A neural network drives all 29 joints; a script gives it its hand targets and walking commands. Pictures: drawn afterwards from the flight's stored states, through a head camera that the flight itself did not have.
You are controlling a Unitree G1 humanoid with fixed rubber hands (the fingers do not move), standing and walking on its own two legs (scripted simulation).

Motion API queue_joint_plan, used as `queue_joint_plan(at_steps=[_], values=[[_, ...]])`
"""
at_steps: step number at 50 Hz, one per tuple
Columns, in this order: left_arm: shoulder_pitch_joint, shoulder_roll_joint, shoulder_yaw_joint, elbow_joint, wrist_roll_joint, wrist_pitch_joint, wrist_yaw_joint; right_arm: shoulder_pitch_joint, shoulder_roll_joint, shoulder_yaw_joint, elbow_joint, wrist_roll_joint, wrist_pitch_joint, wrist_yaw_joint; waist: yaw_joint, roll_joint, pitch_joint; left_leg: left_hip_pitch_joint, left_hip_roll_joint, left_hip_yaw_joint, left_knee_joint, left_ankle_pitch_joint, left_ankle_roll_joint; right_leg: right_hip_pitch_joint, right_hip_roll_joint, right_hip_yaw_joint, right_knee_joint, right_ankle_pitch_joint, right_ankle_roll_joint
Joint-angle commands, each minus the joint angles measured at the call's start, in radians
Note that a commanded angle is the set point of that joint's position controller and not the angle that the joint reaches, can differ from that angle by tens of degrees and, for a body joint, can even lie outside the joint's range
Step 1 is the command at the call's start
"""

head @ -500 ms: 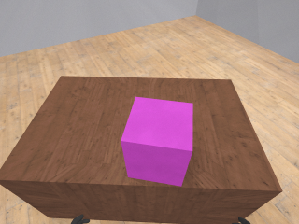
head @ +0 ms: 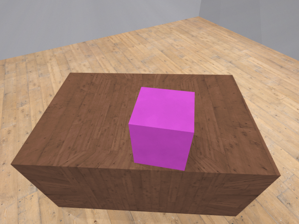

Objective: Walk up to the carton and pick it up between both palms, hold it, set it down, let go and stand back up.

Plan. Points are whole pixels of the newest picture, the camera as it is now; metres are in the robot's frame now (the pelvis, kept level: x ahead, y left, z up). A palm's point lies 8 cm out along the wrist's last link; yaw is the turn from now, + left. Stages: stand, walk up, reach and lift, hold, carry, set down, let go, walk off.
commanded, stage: stand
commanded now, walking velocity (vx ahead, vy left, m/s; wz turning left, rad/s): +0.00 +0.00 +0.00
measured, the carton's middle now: (163, 129) +0.49 -0.03 -0.09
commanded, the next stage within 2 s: none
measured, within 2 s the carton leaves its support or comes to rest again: neither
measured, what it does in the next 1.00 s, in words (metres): walks backwards: right foot, then left foot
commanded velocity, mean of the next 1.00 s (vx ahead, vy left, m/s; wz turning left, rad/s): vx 0.00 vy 0.00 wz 0.00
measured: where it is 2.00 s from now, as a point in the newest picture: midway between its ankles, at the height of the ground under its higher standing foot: outside the picture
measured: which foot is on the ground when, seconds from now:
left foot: down 0.00-0.62, up 0.64-0.78, down 0.80-1.00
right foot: down 0.00-0.40, up 0.42-0.56, down 0.58-1.00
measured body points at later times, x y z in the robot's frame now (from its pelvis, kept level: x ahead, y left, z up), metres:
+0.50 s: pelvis -0.08 -0.02 -0.02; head -0.11 -0.01 +0.42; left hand -0.03 +0.27 -0.16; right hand -0.06 -0.30 -0.16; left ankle +0.03 +0.11 -0.74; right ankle +0.00 -0.13 -0.72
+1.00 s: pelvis -0.14 -0.06 +0.00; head -0.14 -0.06 +0.44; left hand -0.10 +0.22 -0.14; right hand -0.10 -0.34 -0.14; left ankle -0.11 +0.10 -0.73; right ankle -0.06 -0.13 -0.74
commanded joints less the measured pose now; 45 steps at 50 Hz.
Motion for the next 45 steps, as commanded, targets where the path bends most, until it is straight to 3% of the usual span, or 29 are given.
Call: queue_joint_plan(at_steps=[1,2,5,6,7,10,12,15,16,17,18,19,20,21,24,25,26,27,28,29,31,32,35,37,38,40,41,43,45], values=[[0.016,0.199,0.039,-0.070,0.016,-0.014,0.013,0.026,-0.215,-0.060,-0.093,0.003,-0.017,-0.005,-0.027,0.004,0.137,-0.132,0.091,-0.109,-0.214,-0.404,0.031,-0.158,-0.063,0.089,-0.148,-0.362,-0.037],[-0.004,0.270,0.068,-0.088,0.007,-0.014,0.011,0.024,-0.276,-0.076,-0.092,-0.005,-0.010,-0.010,-0.006,-0.043,0.104,-0.141,0.093,-0.119,-0.236,-0.443,0.029,-0.147,-0.037,0.065,-0.114,-0.370,-0.035],[0.082,0.211,0.051,-0.066,0.008,-0.013,0.011,-0.028,-0.239,-0.067,-0.111,-0.007,-0.005,0.003,0.020,0.126,0.078,-0.198,0.093,-0.120,-0.243,-0.517,0.041,-0.079,-0.032,0.054,-0.056,-0.288,-0.035],[0.095,0.246,0.071,-0.073,0.008,-0.023,0.012,-0.052,-0.219,-0.051,-0.112,-0.003,-0.011,0.000,0.060,0.094,0.114,-0.248,0.099,-0.136,-0.262,-0.458,0.038,-0.036,-0.042,0.057,-0.059,-0.254,-0.051],[0.050,0.212,0.048,-0.080,0.015,-0.019,0.012,-0.024,-0.231,-0.066,-0.119,0.011,-0.013,-0.007,0.014,0.062,0.122,-0.189,0.084,-0.097,-0.207,-0.399,0.030,-0.112,-0.069,0.093,-0.112,-0.298,-0.057],[0.018,0.247,0.066,-0.107,0.018,-0.014,-0.003,-0.042,-0.264,-0.069,-0.128,-0.007,0.001,0.008,0.012,0.001,0.110,-0.158,0.068,-0.090,-0.155,-0.435,0.035,-0.207,-0.061,0.123,-0.171,-0.514,-0.073],[-0.032,0.255,0.064,-0.117,0.015,-0.004,0.003,-0.013,-0.268,-0.103,-0.123,0.000,0.000,0.016,-0.027,-0.158,0.048,-0.018,-0.003,0.016,0.052,-0.353,0.019,-0.318,-0.114,0.181,-0.262,-0.677,-0.122],[-0.068,0.292,0.097,-0.130,0.021,-0.005,0.003,0.136,-0.198,-0.073,-0.070,-0.008,0.013,0.026,-0.056,-0.253,-0.018,0.169,-0.051,0.074,0.301,-0.246,0.056,-0.515,-0.111,0.163,-0.331,-0.674,-0.105],[-0.100,0.267,0.098,-0.145,0.023,0.001,0.013,0.195,-0.140,-0.061,-0.062,-0.001,0.014,0.027,-0.080,-0.133,-0.008,0.153,-0.048,0.079,0.326,-0.231,0.064,-0.498,-0.115,0.158,-0.294,-0.625,-0.120],[-0.152,0.253,0.084,-0.132,0.016,0.005,0.017,0.247,-0.085,-0.039,-0.050,-0.007,0.014,0.017,-0.114,-0.204,-0.021,0.145,-0.016,0.026,0.254,-0.225,0.067,-0.475,-0.127,0.165,-0.228,-0.543,-0.119],[-0.157,0.193,0.083,-0.138,0.003,0.006,0.016,0.258,-0.130,-0.046,-0.053,-0.012,0.002,0.006,-0.135,-0.040,-0.017,0.089,0.099,-0.079,0.017,-0.246,0.088,-0.393,-0.106,0.115,-0.054,-0.441,-0.073],[-0.081,0.164,0.077,-0.128,-0.009,0.015,0.010,0.141,-0.198,-0.046,-0.095,-0.023,-0.010,-0.004,-0.051,0.170,0.059,-0.138,0.213,-0.314,-0.249,-0.495,0.090,-0.279,-0.003,0.053,0.133,-0.301,-0.033],[-0.051,0.147,0.081,-0.120,0.019,0.029,0.005,0.036,-0.301,-0.075,-0.141,-0.008,-0.018,-0.001,-0.010,0.196,0.061,-0.338,0.259,-0.425,-0.366,-0.719,0.160,-0.169,0.030,0.019,0.366,-0.277,-0.020],[0.042,0.193,0.110,-0.110,0.027,0.039,-0.007,-0.063,-0.333,-0.084,-0.173,-0.029,-0.013,-0.014,0.045,0.201,0.062,-0.467,0.295,-0.445,-0.419,-0.755,0.225,-0.067,0.053,0.027,0.533,-0.312,-0.026],[0.228,0.185,0.111,-0.072,0.008,0.059,-0.021,-0.260,-0.315,-0.097,-0.250,-0.029,-0.007,-0.031,0.167,0.351,0.049,-0.646,0.225,-0.232,-0.362,-0.555,0.124,0.150,-0.049,0.084,0.595,-0.242,-0.062],[0.202,0.124,0.083,-0.068,0.018,0.048,-0.015,-0.266,-0.279,-0.091,-0.255,-0.007,0.015,-0.030,0.118,0.231,0.039,-0.592,0.182,-0.193,-0.307,-0.524,0.103,0.100,-0.004,-0.011,0.505,-0.275,-0.057],[0.252,0.102,0.074,-0.049,0.019,0.044,-0.007,-0.244,-0.248,-0.077,-0.241,-0.002,0.016,-0.027,0.154,0.220,0.050,-0.497,0.161,-0.155,-0.192,-0.512,0.076,0.087,-0.065,0.029,0.224,-0.251,-0.081],[0.156,0.121,0.062,-0.069,0.039,0.027,0.009,-0.135,-0.191,-0.066,-0.208,0.004,0.023,-0.030,0.092,0.034,0.067,-0.372,0.166,-0.174,-0.071,-0.470,0.075,0.031,-0.043,0.052,0.013,-0.397,-0.092],[0.091,0.269,0.093,-0.125,0.042,0.009,0.018,-0.049,-0.207,-0.071,-0.212,0.018,0.024,-0.028,0.053,-0.193,0.129,-0.345,0.094,-0.155,0.069,-0.428,0.035,-0.135,-0.196,0.382,-0.273,-0.657,-0.123],[-0.029,0.322,0.097,-0.155,0.007,-0.001,0.007,0.043,-0.235,-0.084,-0.190,0.030,0.014,-0.023,-0.035,-0.276,0.176,-0.228,0.037,-0.049,0.201,-0.327,0.015,-0.315,-0.283,0.519,-0.358,-0.851,-0.159],[-0.076,0.281,0.107,-0.168,-0.008,-0.003,0.002,0.063,-0.203,-0.070,-0.149,0.034,0.022,-0.017,-0.031,-0.166,0.240,-0.091,0.029,-0.072,0.364,-0.270,0.013,-0.550,-0.272,0.493,-0.374,-0.790,-0.182],[-0.102,0.245,0.088,-0.188,-0.004,-0.012,0.006,0.060,-0.164,-0.058,-0.153,0.015,0.023,-0.011,-0.028,-0.149,0.209,0.027,-0.001,-0.015,0.434,-0.224,0.011,-0.619,-0.235,0.355,-0.359,-0.733,-0.192],[-0.142,0.242,0.102,-0.174,0.004,-0.001,0.011,0.112,-0.205,-0.083,-0.153,-0.001,0.028,0.003,-0.053,-0.187,0.141,0.035,0.007,-0.009,0.513,-0.268,0.031,-0.576,-0.203,0.257,-0.294,-0.581,-0.197],[-0.150,0.212,0.108,-0.200,0.005,0.004,0.003,0.118,-0.126,-0.055,-0.140,-0.009,0.013,-0.005,-0.052,-0.106,0.101,0.048,0.050,0.024,0.121,-0.227,0.046,-0.404,-0.142,0.152,-0.153,-0.502,-0.140],[-0.123,0.188,0.098,-0.196,-0.006,0.008,-0.006,0.148,-0.168,-0.052,-0.141,0.002,0.006,-0.006,-0.058,-0.063,0.132,0.025,0.043,-0.007,-0.023,-0.164,0.040,-0.358,-0.110,0.140,-0.101,-0.477,-0.108],[0.081,0.092,0.079,-0.123,-0.025,0.012,0.002,0.080,-0.270,-0.074,-0.163,-0.014,-0.018,-0.028,0.030,0.118,0.144,-0.078,0.250,-0.362,-0.259,-0.381,0.093,-0.289,-0.026,0.072,0.120,-0.237,-0.063],[0.044,0.176,0.099,-0.139,-0.013,-0.002,0.002,-0.008,-0.326,-0.077,-0.192,0.002,-0.028,-0.021,0.042,0.081,0.165,-0.242,0.272,-0.328,-0.264,-0.483,0.128,-0.092,-0.040,0.046,0.074,-0.116,-0.048],[0.061,0.215,0.115,-0.134,-0.005,-0.025,-0.010,-0.069,-0.254,-0.066,-0.186,0.006,-0.035,-0.019,0.090,0.114,0.068,-0.329,0.158,-0.212,-0.256,-0.522,0.061,0.088,-0.062,0.086,-0.003,-0.194,-0.051],[-0.011,0.219,0.112,-0.158,0.006,-0.043,-0.006,-0.043,-0.242,-0.061,-0.189,0.002,-0.024,-0.017,0.038,-0.051,0.061,-0.204,0.054,-0.041,-0.047,-0.234,0.004,0.011,-0.185,0.259,-0.201,-0.348,-0.057]])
